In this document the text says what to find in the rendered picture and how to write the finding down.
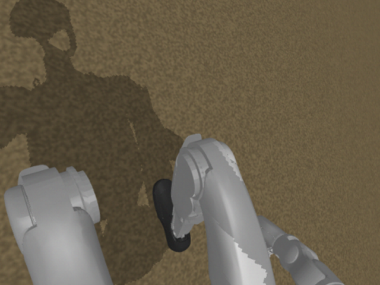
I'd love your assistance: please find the right robot arm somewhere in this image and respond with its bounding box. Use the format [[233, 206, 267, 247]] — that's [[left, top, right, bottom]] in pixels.
[[273, 234, 344, 285]]

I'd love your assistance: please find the right robot foot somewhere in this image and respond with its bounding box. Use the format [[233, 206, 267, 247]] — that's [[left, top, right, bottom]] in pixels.
[[153, 179, 191, 252]]

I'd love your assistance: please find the right robot hand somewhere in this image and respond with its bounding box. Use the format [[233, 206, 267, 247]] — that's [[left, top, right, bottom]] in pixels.
[[257, 216, 287, 256]]

